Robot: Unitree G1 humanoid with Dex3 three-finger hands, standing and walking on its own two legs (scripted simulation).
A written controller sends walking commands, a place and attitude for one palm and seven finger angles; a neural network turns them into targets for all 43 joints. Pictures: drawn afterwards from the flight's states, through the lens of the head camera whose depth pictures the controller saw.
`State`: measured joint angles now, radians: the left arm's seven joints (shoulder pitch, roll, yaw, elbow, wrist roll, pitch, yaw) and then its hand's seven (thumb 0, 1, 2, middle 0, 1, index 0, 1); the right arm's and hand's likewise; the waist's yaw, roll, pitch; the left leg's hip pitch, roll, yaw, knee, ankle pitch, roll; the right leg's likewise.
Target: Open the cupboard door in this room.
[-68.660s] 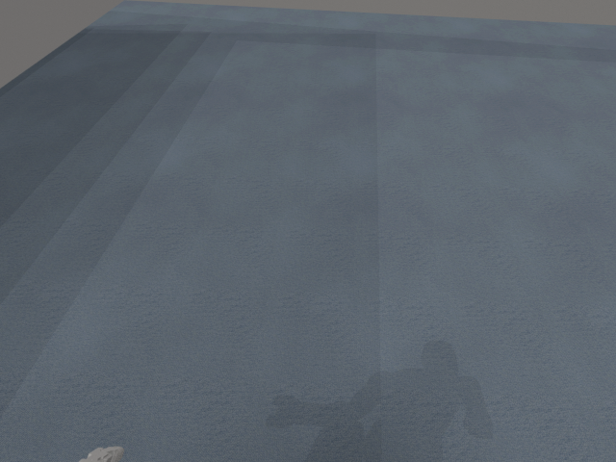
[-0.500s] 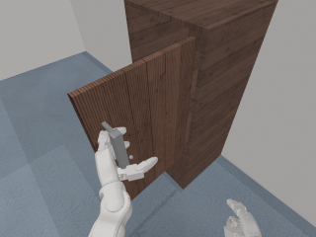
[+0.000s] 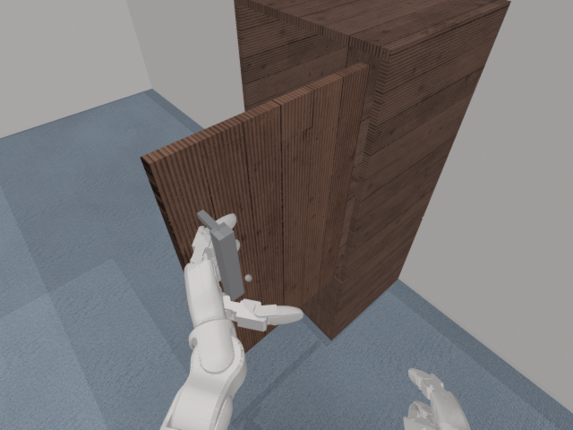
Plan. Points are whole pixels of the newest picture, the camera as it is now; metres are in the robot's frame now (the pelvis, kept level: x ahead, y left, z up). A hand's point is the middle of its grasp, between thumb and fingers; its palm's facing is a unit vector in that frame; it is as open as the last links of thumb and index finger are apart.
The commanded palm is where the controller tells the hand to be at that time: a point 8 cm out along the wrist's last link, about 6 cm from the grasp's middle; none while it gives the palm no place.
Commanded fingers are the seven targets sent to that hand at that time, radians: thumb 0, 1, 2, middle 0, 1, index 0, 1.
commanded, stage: slide the hand sideways off the handle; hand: left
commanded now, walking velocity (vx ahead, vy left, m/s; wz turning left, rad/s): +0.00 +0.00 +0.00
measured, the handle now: (220, 256) +0.33 +0.12 +0.08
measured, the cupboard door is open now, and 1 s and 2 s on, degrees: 91 93 93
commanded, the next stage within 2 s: draw the hand back to the body in 1.16 s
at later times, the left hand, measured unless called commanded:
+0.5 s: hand (237, 309) +0.25 +0.09 +0.08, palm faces -0.03 -1.00 +0.01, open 16.1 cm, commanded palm +0.22 +0.15 +0.08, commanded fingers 0.00 -0.50 0.30 -0.15 -0.30 -0.15 -0.30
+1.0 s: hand (199, 350) +0.20 +0.12 +0.08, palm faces +0.02 -1.00 -0.04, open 16.3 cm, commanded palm +0.17 +0.19 +0.08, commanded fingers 0.00 -0.50 0.30 -0.15 -0.30 -0.15 -0.30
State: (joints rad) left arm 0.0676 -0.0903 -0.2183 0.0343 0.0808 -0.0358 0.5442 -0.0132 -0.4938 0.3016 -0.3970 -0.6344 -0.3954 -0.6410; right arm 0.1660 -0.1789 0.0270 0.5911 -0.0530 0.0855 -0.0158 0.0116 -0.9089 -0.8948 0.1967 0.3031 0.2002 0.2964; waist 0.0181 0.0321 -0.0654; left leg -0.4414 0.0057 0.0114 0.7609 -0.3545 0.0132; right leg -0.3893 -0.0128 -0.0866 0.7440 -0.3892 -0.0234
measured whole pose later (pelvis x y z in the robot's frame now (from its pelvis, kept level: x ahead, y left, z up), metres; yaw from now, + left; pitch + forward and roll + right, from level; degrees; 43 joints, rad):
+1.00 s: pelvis +0.02 -0.01 -0.02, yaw +0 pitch +6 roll +0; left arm 0.63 0.16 -0.01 -0.36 -0.18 -0.21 -0.11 -0.01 -0.50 0.30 -0.16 -0.30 -0.16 -0.30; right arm 0.27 -0.23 0.02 0.45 0.01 -0.11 -0.04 0.01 -0.91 -0.89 0.20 0.30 0.20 0.30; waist 0.02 0.05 -0.10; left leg -0.55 0.02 0.00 0.88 -0.44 -0.01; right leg -0.49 0.00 -0.09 0.86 -0.47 -0.04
